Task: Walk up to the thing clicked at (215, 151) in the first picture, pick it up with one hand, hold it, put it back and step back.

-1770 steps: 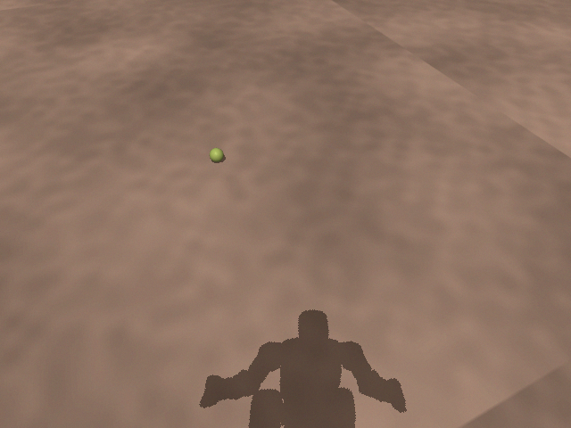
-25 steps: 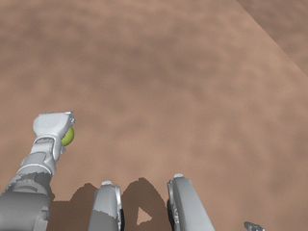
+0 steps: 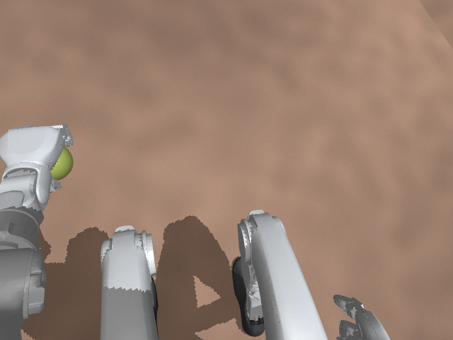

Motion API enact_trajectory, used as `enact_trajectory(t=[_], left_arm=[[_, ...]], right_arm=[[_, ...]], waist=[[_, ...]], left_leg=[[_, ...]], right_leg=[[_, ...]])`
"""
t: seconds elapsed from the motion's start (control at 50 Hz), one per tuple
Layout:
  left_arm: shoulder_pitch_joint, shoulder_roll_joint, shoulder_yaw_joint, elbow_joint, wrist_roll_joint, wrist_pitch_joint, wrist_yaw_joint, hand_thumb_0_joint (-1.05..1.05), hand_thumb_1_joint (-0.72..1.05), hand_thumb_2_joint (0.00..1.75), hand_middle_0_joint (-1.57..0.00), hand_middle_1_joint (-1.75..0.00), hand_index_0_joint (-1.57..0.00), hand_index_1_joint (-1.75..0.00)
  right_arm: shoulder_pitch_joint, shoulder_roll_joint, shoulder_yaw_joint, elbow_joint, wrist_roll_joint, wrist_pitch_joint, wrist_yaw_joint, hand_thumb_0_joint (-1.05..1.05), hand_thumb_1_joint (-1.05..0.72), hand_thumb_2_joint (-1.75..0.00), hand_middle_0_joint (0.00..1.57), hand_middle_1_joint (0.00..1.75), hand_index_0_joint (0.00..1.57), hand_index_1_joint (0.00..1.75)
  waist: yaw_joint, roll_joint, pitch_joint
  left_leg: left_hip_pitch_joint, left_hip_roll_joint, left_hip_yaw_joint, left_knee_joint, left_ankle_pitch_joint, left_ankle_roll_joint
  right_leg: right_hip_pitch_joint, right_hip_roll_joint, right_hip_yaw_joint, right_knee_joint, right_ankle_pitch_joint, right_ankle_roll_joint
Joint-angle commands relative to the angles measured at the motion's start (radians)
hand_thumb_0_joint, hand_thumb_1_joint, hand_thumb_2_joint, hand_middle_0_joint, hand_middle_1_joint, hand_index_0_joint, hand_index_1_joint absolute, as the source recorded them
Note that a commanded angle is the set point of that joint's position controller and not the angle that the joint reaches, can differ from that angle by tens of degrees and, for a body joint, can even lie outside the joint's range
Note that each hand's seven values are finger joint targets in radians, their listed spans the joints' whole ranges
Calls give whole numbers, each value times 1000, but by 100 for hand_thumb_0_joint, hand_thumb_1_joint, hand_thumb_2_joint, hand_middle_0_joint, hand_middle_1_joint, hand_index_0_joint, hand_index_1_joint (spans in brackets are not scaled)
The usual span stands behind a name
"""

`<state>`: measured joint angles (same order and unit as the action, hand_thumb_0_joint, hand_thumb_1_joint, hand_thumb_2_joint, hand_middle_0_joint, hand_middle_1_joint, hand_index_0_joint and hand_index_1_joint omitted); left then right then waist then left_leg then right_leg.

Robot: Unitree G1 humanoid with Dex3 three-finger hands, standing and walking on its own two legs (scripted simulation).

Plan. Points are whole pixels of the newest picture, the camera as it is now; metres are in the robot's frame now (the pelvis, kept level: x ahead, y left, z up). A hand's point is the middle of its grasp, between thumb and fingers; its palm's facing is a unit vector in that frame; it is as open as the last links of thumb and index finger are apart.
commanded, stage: crouch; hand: left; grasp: from above
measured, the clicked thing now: (50, 161) +0.46 +0.28 -0.19
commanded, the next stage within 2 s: lower in 0.72 s
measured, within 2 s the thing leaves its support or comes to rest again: rests again in 2.00 s
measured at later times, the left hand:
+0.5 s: hand (60, 170) +0.45 +0.28 -0.23, palm faces -0.46 -0.05 -0.89, open 9.7 cm
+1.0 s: hand (64, 171) +0.46 +0.29 -0.27, palm faces -0.48 -0.07 -0.88, open 9.6 cm
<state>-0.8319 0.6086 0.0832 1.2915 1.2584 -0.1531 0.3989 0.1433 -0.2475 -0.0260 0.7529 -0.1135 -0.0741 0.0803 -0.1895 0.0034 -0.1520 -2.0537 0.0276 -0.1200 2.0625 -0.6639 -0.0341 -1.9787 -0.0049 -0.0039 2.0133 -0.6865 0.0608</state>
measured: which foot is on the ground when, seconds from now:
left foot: down 0.00-1.00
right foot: down 0.00-1.00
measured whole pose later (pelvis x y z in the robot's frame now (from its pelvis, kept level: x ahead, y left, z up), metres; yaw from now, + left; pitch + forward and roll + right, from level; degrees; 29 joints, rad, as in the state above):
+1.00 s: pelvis -0.01 +0.00 -0.10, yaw -3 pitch +34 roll -8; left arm -0.98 0.78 0.11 1.49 1.28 -0.22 0.37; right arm 0.14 -0.27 0.07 0.76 -0.15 -0.06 0.14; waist -0.25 -0.03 -0.04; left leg -2.32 0.01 -0.18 2.39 -0.67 -0.04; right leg -2.23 0.03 -0.01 2.32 -0.69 0.07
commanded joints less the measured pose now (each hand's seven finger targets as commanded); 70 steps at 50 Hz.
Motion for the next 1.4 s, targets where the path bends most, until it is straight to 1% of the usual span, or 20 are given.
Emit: enact_trajectory(t=[0.0,0.02,0.04,0.08,0.14,0.2,0.22,0.24,0.32,0.38,0.54,0.74,0.82,0.92,1.06,1.12,1.18,1.22,1.26,1.38], left_arm=[[-347,265,32,-132,-15,22,39,0,54,85,-87,-88,-91,-84],[-356,262,34,-129,-26,22,34,0,55,88,-87,-90,-91,-86],[-344,267,34,-119,-30,23,29,0,55,88,-87,-90,-91,-86],[-400,296,44,-144,-35,13,18,0,55,85,-87,-89,-91,-85],[-417,323,48,-131,-28,-3,4,0,53,83,-85,-88,-90,-83],[-379,297,35,-78,-24,-16,-7,0,55,83,-86,-91,-91,-86],[-411,343,55,-111,-22,-27,-8,0,53,83,-84,-90,-89,-85],[-390,348,58,-86,-12,-28,-10,0,52,84,-84,-92,-89,-87],[-415,341,45,-58,-8,-38,-9,0,54,82,-84,-92,-89,-86],[-471,387,63,-77,-3,-48,-1,0,52,80,-83,-89,-88,-84],[-497,418,77,-40,6,-60,25,0,51,77,-83,-84,-88,-80],[-475,399,49,25,12,-53,20,0,54,82,-88,-85,-92,-82],[-479,412,57,0,1,-51,19,0,54,79,-90,-83,-93,-80],[-463,407,45,63,7,-72,19,0,55,82,-92,-81,-94,-79],[-472,481,98,47,25,-107,59,0,61,80,-95,-81,-98,-78],[-464,482,87,51,42,-113,76,0,63,78,-95,-83,-99,-80],[-454,504,118,35,38,-108,101,0,66,78,-96,-83,-100,-79],[-447,483,99,48,45,-100,104,0,65,83,-98,-84,-101,-81],[-463,501,102,67,51,-96,110,0,65,81,-97,-79,-100,-76],[-467,499,88,156,41,-88,125,0,63,77,-95,-77,-98,-74]], right_arm=[[215,-217,-76,-21,-2,0,1,0,-91,-90,20,30,20,30],[223,-221,-75,-22,-3,-1,5,0,-91,-90,20,30,20,30],[216,-222,-73,-20,-3,-1,6,0,-91,-90,20,30,20,30],[225,-226,-73,-15,-6,-1,9,0,-91,-90,20,30,20,30],[221,-229,-65,-9,-6,4,13,0,-91,-90,20,30,20,30],[226,-232,-57,-9,-12,6,22,0,-91,-90,20,30,20,30],[223,-231,-56,-3,-11,9,23,0,-91,-90,20,30,20,30],[225,-239,-57,-6,-12,10,25,0,-91,-90,20,30,20,30],[208,-241,-50,-11,-14,14,32,0,-91,-90,20,30,20,30],[206,-246,-45,-8,-15,15,33,0,-91,-90,20,30,20,30],[211,-254,-27,4,-24,11,34,0,-91,-90,20,30,20,30],[222,-260,-3,9,-30,9,43,0,-91,-90,20,30,20,30],[216,-262,1,2,-30,13,44,0,-91,-90,20,30,20,30],[204,-266,14,3,-35,16,47,0,-91,-90,20,30,20,30],[197,-285,24,0,-51,8,53,0,-91,-90,20,30,20,30],[186,-285,30,-2,-60,5,58,0,-91,-90,20,30,20,30],[179,-293,27,-6,-65,7,58,0,-91,-90,20,30,20,30],[180,-290,31,0,-70,6,62,0,-91,-90,20,30,20,30],[178,-292,37,0,-73,6,63,0,-90,-90,20,30,20,30],[187,-307,63,4,-89,-15,70,0,-90,-89,20,30,20,30]], waist=[[15,284,-690],[-1,262,-671],[7,252,-661],[-12,252,-646],[-14,232,-640],[-27,222,-617],[-13,234,-637],[-8,247,-639],[-15,269,-612],[-13,302,-626],[-31,294,-604],[-49,293,-571],[-41,307,-598],[-66,258,-538],[-65,311,-545],[-72,348,-540],[-69,376,-563],[-77,379,-565],[-86,355,-551],[-114,323,-469]], left_leg=[[589,-9,91,-192,249,44],[559,-10,91,-186,226,46],[536,-8,90,-180,206,46],[506,-8,88,-156,188,48],[447,-10,94,-110,184,53],[421,-12,94,-80,197,52],[419,-10,94,-74,191,51],[421,-14,95,-74,191,49],[394,-13,94,-53,141,47],[382,-16,94,-42,120,47],[335,-18,94,8,103,52],[302,-21,90,48,128,51],[310,-20,88,62,156,50],[242,-22,81,100,145,54],[275,-18,76,136,176,48],[281,-16,75,140,158,45],[296,-16,74,144,163,42],[302,-15,69,151,173,41],[263,-14,68,167,164,47],[199,-16,60,191,131,51]], right_leg=[[252,30,-99,-187,271,-94],[257,27,-101,-183,261,-91],[248,29,-103,-174,246,-91],[236,29,-104,-156,238,-89],[224,36,-104,-130,239,-87],[216,36,-107,-108,250,-84],[206,40,-110,-95,241,-87],[199,39,-111,-85,235,-89],[140,42,-120,-53,188,-94],[120,44,-124,-28,172,-98],[84,45,-131,9,166,-94],[65,48,-144,46,193,-93],[78,51,-144,61,223,-92],[55,55,-153,78,215,-87],[43,56,-164,119,243,-85],[27,61,-169,129,230,-88],[22,59,-173,145,230,-86],[12,63,-177,154,244,-87],[17,65,-174,148,244,-84],[11,67,-187,155,219,-80]])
